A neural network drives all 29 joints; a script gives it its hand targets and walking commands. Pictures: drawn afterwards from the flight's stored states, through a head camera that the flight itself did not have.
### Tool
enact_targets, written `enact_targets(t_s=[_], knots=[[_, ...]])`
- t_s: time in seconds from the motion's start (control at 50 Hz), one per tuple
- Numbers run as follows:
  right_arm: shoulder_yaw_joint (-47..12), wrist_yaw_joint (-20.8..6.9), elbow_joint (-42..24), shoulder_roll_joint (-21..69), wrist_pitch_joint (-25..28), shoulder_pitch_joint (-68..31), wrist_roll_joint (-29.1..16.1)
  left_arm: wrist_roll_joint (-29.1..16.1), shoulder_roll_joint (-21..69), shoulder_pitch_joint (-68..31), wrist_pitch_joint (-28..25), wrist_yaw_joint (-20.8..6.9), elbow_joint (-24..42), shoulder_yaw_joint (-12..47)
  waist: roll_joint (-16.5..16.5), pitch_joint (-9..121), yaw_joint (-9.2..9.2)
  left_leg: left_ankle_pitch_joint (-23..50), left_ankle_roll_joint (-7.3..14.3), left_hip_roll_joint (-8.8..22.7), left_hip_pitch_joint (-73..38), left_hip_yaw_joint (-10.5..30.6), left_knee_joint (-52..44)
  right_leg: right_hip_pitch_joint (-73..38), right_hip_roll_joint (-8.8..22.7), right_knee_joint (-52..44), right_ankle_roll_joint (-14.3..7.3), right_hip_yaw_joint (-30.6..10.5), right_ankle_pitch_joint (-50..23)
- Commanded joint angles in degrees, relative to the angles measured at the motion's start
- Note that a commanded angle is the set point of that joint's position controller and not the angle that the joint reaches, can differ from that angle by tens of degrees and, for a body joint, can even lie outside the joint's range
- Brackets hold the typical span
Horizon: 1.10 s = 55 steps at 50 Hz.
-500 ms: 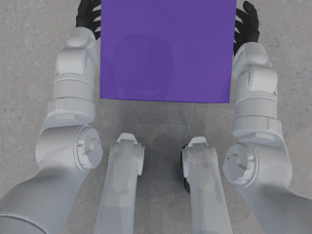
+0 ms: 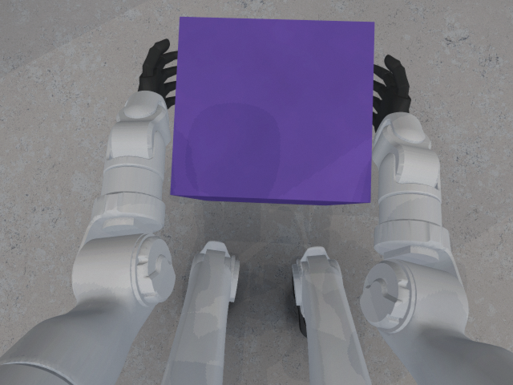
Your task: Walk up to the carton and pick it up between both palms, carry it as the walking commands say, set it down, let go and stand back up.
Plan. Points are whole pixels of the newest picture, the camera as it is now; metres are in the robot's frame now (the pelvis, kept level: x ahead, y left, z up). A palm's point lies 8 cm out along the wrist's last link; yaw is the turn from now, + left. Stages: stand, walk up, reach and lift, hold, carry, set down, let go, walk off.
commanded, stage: reach and lift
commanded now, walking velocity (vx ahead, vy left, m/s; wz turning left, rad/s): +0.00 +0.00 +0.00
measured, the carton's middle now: (270, 133) +0.48 +0.01 -0.14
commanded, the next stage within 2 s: none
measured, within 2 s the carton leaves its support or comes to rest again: neither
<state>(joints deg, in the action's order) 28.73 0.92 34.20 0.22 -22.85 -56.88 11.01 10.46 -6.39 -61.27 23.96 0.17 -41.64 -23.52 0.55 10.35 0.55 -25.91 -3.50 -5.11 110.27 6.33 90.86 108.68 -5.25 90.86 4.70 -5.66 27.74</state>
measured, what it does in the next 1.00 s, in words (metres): rises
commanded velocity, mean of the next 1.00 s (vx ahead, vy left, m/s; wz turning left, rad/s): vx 0.00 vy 0.00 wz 0.00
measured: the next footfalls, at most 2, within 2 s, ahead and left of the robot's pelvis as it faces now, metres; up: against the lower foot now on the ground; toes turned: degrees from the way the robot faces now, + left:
none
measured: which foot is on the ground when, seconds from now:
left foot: down 0.00-1.00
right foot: down 0.00-1.00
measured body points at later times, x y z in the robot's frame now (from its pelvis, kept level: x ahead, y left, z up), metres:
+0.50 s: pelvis +0.02 +0.00 +0.06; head +0.24 +0.01 +0.45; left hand +0.49 +0.18 +0.00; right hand +0.48 -0.16 +0.00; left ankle +0.10 +0.13 -0.50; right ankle +0.09 -0.14 -0.50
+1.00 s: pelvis +0.04 +0.00 +0.13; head +0.22 +0.01 +0.54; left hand +0.46 +0.18 +0.07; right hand +0.45 -0.16 +0.08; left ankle +0.10 +0.13 -0.50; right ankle +0.09 -0.14 -0.50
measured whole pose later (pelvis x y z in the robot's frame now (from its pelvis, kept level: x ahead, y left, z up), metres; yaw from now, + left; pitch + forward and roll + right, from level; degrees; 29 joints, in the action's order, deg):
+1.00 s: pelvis +0.04 +0.00 +0.13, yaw +1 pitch +35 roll -1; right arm 26.5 -0.9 28.9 6.0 -21.7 -36.8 13.2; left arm 14.3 0.6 -41.0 22.5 -2.0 -35.6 -23.3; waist 0.6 13.1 0.6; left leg -20.6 -2.5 -4.1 77.3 7.3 63.1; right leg 76.1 -4.5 63.1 3.4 -7.4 21.9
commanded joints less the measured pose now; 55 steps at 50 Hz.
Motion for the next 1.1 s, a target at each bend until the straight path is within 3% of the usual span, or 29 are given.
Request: enact_targets(t_s=[0.0,1.08], knots=[[-31.34,-14.97,0.66,55.09,0.37,-39.4,-9.35,-10.31,60.33,-36.2,-1.9,-16.27,2.53,27.38,-2.79,60.77,-0.24,15.44,1.5,-3.74,-39.47,-11.01,-9.72,-30.5,-4.45,-9.46,-2.14,11.33,-13.61],[-37.62,-17.96,-4.06,62.02,1.24,-12.65,-6.88,-5.7,67.2,-9.36,-2.88,-19.36,6.91,32.47,-1.65,44.9,-0.39,21.33,2.64,-2.39,-67.26,-6.67,-38.73,-60.01,-3.4,-38.45,-2.21,6.56,-20.93]])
